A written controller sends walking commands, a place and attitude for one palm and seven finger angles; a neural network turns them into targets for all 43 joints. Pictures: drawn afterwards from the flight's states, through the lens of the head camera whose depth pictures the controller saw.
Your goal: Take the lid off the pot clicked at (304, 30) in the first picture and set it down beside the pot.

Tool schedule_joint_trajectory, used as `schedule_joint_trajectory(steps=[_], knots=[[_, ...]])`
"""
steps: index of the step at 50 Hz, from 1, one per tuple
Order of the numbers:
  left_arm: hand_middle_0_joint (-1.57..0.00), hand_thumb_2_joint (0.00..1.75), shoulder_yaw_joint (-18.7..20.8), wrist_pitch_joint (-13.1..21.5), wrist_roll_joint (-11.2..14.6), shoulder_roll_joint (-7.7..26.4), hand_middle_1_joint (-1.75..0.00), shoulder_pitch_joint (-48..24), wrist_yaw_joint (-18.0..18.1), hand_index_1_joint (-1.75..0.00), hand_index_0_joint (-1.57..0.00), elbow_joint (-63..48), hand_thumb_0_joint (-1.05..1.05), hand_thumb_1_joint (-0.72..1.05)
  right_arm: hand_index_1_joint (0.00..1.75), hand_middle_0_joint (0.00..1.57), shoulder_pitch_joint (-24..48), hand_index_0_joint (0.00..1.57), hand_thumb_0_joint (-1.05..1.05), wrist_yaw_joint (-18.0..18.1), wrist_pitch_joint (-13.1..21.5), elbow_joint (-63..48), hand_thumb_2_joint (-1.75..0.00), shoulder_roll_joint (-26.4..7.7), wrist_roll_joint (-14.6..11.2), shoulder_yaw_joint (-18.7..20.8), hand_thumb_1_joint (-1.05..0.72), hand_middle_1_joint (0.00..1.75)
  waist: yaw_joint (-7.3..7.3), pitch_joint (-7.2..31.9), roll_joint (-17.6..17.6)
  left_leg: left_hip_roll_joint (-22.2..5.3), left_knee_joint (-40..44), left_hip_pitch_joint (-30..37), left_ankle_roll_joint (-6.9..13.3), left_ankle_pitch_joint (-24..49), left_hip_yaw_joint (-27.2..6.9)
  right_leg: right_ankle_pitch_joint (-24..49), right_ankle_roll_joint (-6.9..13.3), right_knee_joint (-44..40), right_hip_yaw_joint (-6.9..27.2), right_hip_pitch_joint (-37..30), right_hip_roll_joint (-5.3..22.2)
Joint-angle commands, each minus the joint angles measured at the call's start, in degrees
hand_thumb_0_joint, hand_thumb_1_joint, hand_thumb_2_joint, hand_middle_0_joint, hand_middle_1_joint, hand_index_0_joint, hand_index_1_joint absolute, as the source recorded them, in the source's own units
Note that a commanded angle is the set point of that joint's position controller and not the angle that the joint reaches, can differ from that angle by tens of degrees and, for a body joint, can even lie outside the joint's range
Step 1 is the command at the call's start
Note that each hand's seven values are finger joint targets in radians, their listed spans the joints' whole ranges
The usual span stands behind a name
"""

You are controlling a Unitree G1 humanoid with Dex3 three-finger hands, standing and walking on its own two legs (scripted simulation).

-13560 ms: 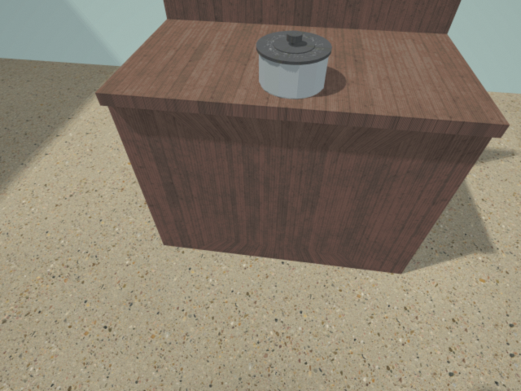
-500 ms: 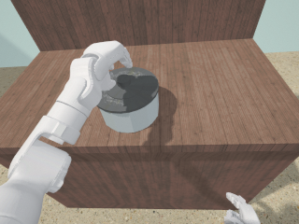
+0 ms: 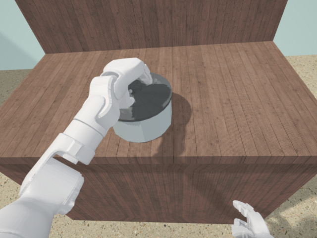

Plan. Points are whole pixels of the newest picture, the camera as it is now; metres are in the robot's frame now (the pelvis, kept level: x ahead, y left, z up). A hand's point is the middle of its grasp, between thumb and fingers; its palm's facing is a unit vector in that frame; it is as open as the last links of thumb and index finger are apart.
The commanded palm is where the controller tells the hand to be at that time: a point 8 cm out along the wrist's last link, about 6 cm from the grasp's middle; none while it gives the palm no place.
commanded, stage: lower the open fingers around the knob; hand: left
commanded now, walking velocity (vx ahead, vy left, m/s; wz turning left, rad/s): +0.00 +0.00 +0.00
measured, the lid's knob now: (134, 86) +0.46 +0.08 +0.15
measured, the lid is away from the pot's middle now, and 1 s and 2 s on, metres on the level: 0.00 0.00 0.00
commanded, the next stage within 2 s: close the fingers and squeeze the knob in 0.18 s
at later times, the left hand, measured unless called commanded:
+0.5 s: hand (130, 89) +0.43 +0.08 +0.17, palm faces -0.23 -0.10 -0.97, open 9.7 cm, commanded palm +0.41 +0.10 +0.23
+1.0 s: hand (127, 89) +0.43 +0.09 +0.17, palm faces -0.22 -0.11 -0.97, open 7.9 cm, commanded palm +0.41 +0.10 +0.23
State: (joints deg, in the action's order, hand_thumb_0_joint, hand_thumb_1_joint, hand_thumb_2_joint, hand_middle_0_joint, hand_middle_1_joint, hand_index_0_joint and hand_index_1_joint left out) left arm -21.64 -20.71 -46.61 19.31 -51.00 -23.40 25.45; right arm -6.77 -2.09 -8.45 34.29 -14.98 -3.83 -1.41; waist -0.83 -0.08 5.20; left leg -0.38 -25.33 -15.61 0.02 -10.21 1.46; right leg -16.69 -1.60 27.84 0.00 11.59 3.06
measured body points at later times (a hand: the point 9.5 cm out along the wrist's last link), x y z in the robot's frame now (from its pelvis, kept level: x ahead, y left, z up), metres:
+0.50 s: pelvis +0.00 +0.00 +0.00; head +0.00 -0.05 +0.45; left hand +0.44 +0.09 +0.23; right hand +0.16 -0.24 -0.12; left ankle +0.03 +0.13 -0.74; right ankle -0.02 -0.14 -0.74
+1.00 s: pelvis +0.00 +0.00 +0.00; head +0.01 -0.04 +0.45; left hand +0.43 +0.10 +0.23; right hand +0.17 -0.24 -0.11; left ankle +0.03 +0.13 -0.74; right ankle -0.02 -0.14 -0.74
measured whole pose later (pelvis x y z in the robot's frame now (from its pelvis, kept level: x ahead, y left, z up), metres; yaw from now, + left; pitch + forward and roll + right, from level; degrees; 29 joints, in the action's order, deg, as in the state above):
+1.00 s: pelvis +0.00 +0.00 +0.00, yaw +0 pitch +1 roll +1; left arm -19.9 -21.0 -46.6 20.3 -50.3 -22.8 26.1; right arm -7.3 -1.5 -8.8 34.3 -15.6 -4.1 -1.2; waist -1.5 0.1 4.9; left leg -0.7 -25.7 -15.5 0.0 -10.7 1.6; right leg -16.7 -1.6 27.5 0.2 11.3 2.8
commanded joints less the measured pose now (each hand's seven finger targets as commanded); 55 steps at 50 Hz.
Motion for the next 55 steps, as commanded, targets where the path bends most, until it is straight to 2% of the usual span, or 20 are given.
schedule_joint_trajectory(steps=[1,5,8,10,12,14,15,18,20,24,28,34,35,42,45,47,49,52,54,55], knots=[[-0.88,1.68,8.1,-0.1,-1.8,11.0,-0.08,-29.8,3.0,-0.08,-0.88,-7.4,0.00,-0.38,0.30,0.20,7.0,0.20,0.00,0.6,2.2,-8.0,-0.90,-5.6,-0.2,2.1,-0.90,0.30,-0.18,20.5,-9.7,2.9,0.7,12.4,3.4,10.3,0.6,20.7,3.8,-3.1,-3.0,-1.0,-4.4],[-0.88,1.68,6.3,-0.1,-2.0,9.1,-0.08,-29.8,3.2,-0.08,-0.88,-5.9,0.00,-0.38,0.30,0.20,7.2,0.20,0.00,0.8,2.2,-7.7,-0.90,-5.6,-0.3,2.0,-0.90,0.30,-0.57,19.6,-8.0,2.8,0.7,12.5,3.3,9.3,0.7,19.2,3.9,-3.1,-3.2,0.4,-4.4],[-0.88,1.68,6.5,0.3,-1.6,9.1,-0.08,-29.7,3.2,-0.08,-0.88,-7.3,0.00,-0.38,0.30,0.20,7.5,0.20,0.00,0.7,2.3,-8.2,-0.90,-5.6,-0.2,2.2,-0.90,0.30,-0.45,22.2,-8.2,3.0,0.3,13.4,3.5,10.5,0.6,20.5,3.9,-2.9,-2.9,-1.1,-4.4],[-0.88,1.68,5.2,-0.3,-2.1,7.9,-0.08,-30.2,3.1,-0.08,-0.88,-4.7,0.00,-0.38,0.30,0.20,7.3,0.20,0.00,0.8,2.0,-7.7,-0.90,-5.6,-0.4,2.0,-0.90,0.30,-0.86,19.7,-8.2,3.0,0.6,12.3,3.3,9.4,0.7,19.6,3.9,-3.0,-3.1,0.4,-4.4],[-0.88,1.68,8.1,0.2,-1.2,10.3,-0.08,-30.2,3.2,-0.08,-0.88,-6.3,0.00,-0.38,0.30,0.20,6.7,0.20,0.00,0.9,2.4,-8.0,-0.90,-6.0,-0.2,2.5,-0.90,0.30,-0.63,20.9,-10.2,2.9,0.1,12.3,3.7,9.6,0.4,20.4,3.9,-3.3,-2.8,-0.7,-4.1],[-0.88,1.68,7.3,-0.1,-1.9,9.8,-0.08,-30.5,3.1,-0.08,-0.88,-4.7,0.00,-0.38,0.30,0.20,6.8,0.20,0.00,1.1,2.3,-7.9,-0.90,-5.7,-0.2,2.2,-0.90,0.30,-0.48,20.2,-9.7,3.1,0.7,12.0,3.6,8.4,0.7,19.4,3.7,-3.4,-2.8,-0.5,-4.2],[-0.83,1.37,6.2,-0.3,-2.0,8.9,-0.08,-30.4,3.0,-0.08,-0.83,-3.2,0.00,-0.27,0.30,0.20,6.9,0.20,0.00,1.1,2.3,-7.6,-0.90,-5.8,-0.4,2.0,-0.90,0.30,-0.78,19.0,-9.5,3.1,0.9,11.6,3.5,8.2,0.7,18.8,3.7,-3.4,-2.9,0.3,-4.3],[-0.85,1.36,8.6,0.3,-1.9,11.7,-0.08,-30.7,3.1,-0.08,-0.85,-4.3,0.00,-0.23,0.30,0.20,6.7,0.20,0.00,1.3,2.5,-7.8,-0.90,-6.1,-0.2,2.1,-0.90,0.30,-0.30,21.2,-9.0,3.1,1.0,11.9,3.6,8.1,1.0,19.2,3.5,-3.4,-2.4,-1.5,-4.2],[-0.86,1.35,6.9,0.2,-2.0,9.5,-0.08,-29.9,2.8,-0.08,-0.86,-5.2,0.00,-0.21,0.30,0.20,6.6,0.20,0.00,1.1,2.8,-8.3,-0.90,-5.7,-0.2,2.3,-0.90,0.30,-0.30,21.2,-8.2,3.1,0.7,12.7,3.6,9.0,0.9,19.8,3.7,-3.3,-2.7,-0.9,-4.2],[-0.89,1.33,9.1,0.2,-1.9,12.2,-0.08,-29.1,2.6,-0.08,-0.89,-3.1,0.00,-0.16,0.30,0.20,6.4,0.20,0.00,1.5,2.5,-8.2,-0.90,-6.1,-0.4,2.3,-0.90,0.30,-0.36,18.7,-10.7,3.1,1.0,10.8,3.8,7.2,1.2,19.2,3.2,-4.0,-2.3,-1.0,-4.0],[-0.80,1.30,9.4,0.6,-1.8,12.5,-0.35,-28.0,2.6,-0.35,-0.80,-4.5,0.00,-0.11,0.30,0.20,6.2,0.20,0.00,1.4,2.8,-8.5,-0.90,-6.3,-0.3,2.4,-0.90,0.30,-0.15,20.5,-8.8,3.0,1.1,11.9,3.8,8.2,1.3,19.5,3.3,-3.8,-2.2,-1.6,-4.1],[-0.76,1.25,9.0,0.4,-1.9,12.3,-0.55,-27.0,2.4,-0.55,-0.76,-4.5,0.00,-0.03,0.30,0.20,6.1,0.20,0.00,1.4,2.7,-8.9,-0.90,-6.2,-0.4,2.5,-0.90,0.30,-0.14,20.0,-9.2,3.1,0.8,11.6,3.9,8.4,1.0,19.8,3.4,-3.8,-2.3,-1.5,-4.2],[-0.75,1.25,7.4,0.2,-1.9,10.5,-0.57,-27.8,2.3,-0.57,-0.75,-4.8,0.00,-0.02,0.30,0.20,6.0,0.20,0.00,1.3,2.6,-8.6,-0.90,-6.1,-0.6,2.4,-0.90,0.30,-0.58,19.0,-8.5,3.0,0.7,11.8,3.7,8.6,1.0,19.8,3.5,-3.8,-2.6,-0.4,-4.3],[-0.75,1.17,9.7,0.6,-0.9,12.5,-0.71,-26.4,2.3,-0.71,-0.75,-9.5,0.00,0.08,0.30,0.20,6.4,0.20,0.00,0.9,2.7,-9.1,-0.90,-6.5,-0.4,2.9,-0.90,0.30,-0.04,21.5,-8.6,2.8,0.0,13.0,3.9,11.1,0.6,22.5,3.8,-3.3,-2.5,-2.1,-4.0],[-0.75,1.14,6.2,-0.4,-1.4,8.9,-0.75,-26.9,2.1,-0.75,-0.75,-7.3,0.00,0.12,0.30,0.20,6.6,0.20,0.00,0.7,2.2,-8.7,-0.90,-6.0,-0.7,2.5,-0.90,0.30,-0.79,18.1,-8.7,2.8,0.4,12.2,3.5,10.1,0.6,21.0,3.8,-3.5,-3.2,0.3,-4.6],[-0.76,1.11,11.3,0.2,-1.2,14.5,-0.78,-25.9,2.7,-0.78,-0.76,-8.6,0.00,0.15,0.30,0.20,6.5,0.20,0.00,0.8,2.4,-8.7,-0.90,-6.7,-0.3,2.8,-0.90,0.30,0.08,20.6,-8.9,2.8,-0.1,12.4,3.8,10.1,0.5,21.5,3.8,-3.6,-2.5,-1.7,-4.0],[-0.77,1.08,6.7,0.0,-1.7,9.6,-0.81,-27.8,2.5,-0.81,-0.77,-10.0,0.00,0.18,0.30,0.20,7.3,0.20,0.00,0.7,2.3,-9.2,-0.90,-5.7,-0.4,2.4,-0.90,0.30,-0.42,20.9,-8.3,2.9,0.0,13.1,3.6,11.2,0.5,22.0,3.8,-3.1,-3.0,-1.2,-4.4],[-0.78,1.04,11.3,0.1,-1.2,14.2,-0.84,-25.5,2.7,-0.84,-0.78,-9.1,0.00,0.23,0.30,0.20,6.9,0.20,0.00,0.7,2.1,-8.7,-0.90,-6.7,-0.2,2.5,-0.90,0.30,0.25,21.1,-8.9,2.7,-0.1,12.2,3.5,11.2,0.5,22.6,3.9,-3.2,-2.8,-2.5,-4.1],[-0.79,1.00,7.4,-0.2,-1.7,10.4,-0.86,-26.8,2.6,-0.86,-0.79,-8.3,0.00,0.26,0.30,0.20,7.5,0.20,0.00,0.7,1.9,-9.0,-0.90,-5.8,-0.5,2.2,-0.90,0.30,-0.35,20.0,-8.7,2.8,0.1,12.0,3.4,10.6,0.7,21.7,3.8,-3.2,-3.0,-1.2,-4.3],[-0.79,0.99,8.1,-0.3,-1.9,11.2,-0.87,-27.4,2.7,-0.87,-0.79,-8.9,0.00,0.27,0.30,0.20,7.4,0.20,0.00,0.7,1.9,-8.7,-0.90,-5.9,-0.5,2.3,-0.90,0.30,-0.25,20.2,-8.7,2.6,0.1,12.6,3.4,10.9,0.6,21.8,3.8,-3.1,-3.0,-1.0,-4.4]])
